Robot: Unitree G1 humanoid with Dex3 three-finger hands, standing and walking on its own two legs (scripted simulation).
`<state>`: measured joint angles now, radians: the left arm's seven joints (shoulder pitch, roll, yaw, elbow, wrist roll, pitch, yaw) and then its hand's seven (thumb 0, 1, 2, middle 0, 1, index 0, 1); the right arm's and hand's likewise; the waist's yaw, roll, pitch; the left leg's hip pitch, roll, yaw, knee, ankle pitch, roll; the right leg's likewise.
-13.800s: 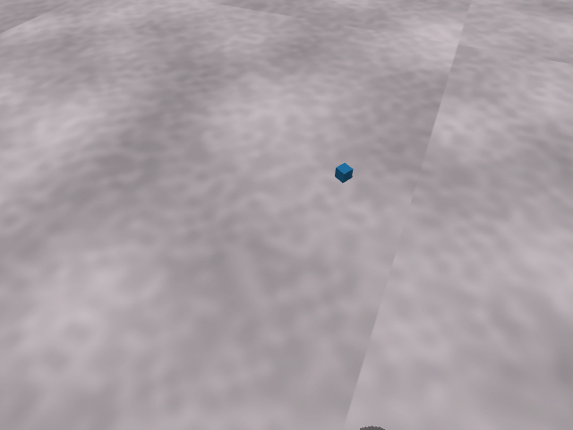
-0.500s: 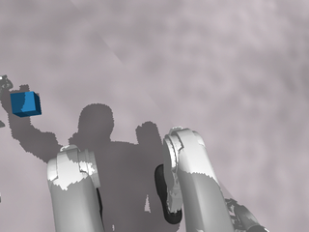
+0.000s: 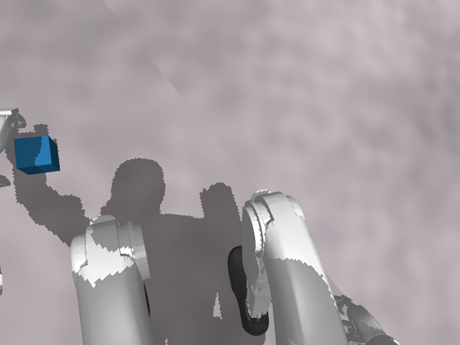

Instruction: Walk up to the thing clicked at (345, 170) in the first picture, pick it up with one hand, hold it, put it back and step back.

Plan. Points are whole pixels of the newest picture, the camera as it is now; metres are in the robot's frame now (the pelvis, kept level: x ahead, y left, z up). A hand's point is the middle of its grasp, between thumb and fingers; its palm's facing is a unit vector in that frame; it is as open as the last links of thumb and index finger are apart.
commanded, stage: approach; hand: left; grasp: from above
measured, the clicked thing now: (38, 155) +0.48 +0.32 -0.29
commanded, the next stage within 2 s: close in in 0.44 s
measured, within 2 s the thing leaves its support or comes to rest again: neither
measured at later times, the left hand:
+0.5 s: hand (4, 151) +0.45 +0.33 -0.17, palm faces -0.50 -0.07 -0.86, open 11.8 cm
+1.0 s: hand (29, 158) +0.45 +0.31 -0.22, palm faces -0.45 -0.06 -0.89, open 12.5 cm
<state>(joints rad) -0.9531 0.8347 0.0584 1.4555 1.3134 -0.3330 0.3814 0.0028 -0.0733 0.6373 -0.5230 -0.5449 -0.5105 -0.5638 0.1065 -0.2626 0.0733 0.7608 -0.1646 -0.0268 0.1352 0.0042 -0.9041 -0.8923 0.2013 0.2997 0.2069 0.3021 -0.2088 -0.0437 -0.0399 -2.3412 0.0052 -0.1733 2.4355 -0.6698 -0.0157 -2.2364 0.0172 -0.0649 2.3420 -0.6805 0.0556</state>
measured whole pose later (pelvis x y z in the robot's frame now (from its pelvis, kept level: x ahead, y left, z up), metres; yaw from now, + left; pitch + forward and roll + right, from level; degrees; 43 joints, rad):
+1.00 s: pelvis +0.00 +0.00 -0.02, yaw -2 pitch +30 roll -11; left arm -1.03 0.88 0.09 1.67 1.39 -0.28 0.55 0.00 -0.23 0.76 -0.36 -0.66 -0.35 -0.68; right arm 0.10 -0.28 0.15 0.73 -0.22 -0.09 0.16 0.00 -0.90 -0.89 0.20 0.30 0.21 0.30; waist -0.31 -0.08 0.03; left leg -2.38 0.01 -0.20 2.50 -0.66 -0.01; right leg -2.27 0.03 -0.09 2.38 -0.66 0.06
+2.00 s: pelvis +0.00 +0.01 -0.03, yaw -6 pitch +28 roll -14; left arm -1.02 0.97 0.12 1.74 1.34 -0.25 0.64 0.00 -0.33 0.83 -0.28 -0.73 -0.26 -0.76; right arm 0.05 -0.31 0.26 0.69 -0.29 -0.21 0.24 0.00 -0.90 -0.90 0.20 0.30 0.21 0.30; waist -0.35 -0.13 0.13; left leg -2.37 0.02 -0.27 2.58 -0.72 -0.01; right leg -2.25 0.07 -0.13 2.41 -0.68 0.08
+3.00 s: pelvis +0.01 +0.01 -0.02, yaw -6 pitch +28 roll -15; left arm -1.00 1.01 0.12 1.67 1.28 -0.25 0.54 0.00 0.02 0.59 -0.49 -0.61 -0.51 -0.60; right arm 0.08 -0.32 0.27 0.68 -0.28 -0.19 0.24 0.00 -0.90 -0.90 0.20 0.30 0.21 0.30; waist -0.34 -0.13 0.15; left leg -2.36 0.02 -0.28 2.57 -0.73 -0.01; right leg -2.23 0.06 -0.14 2.39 -0.68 0.08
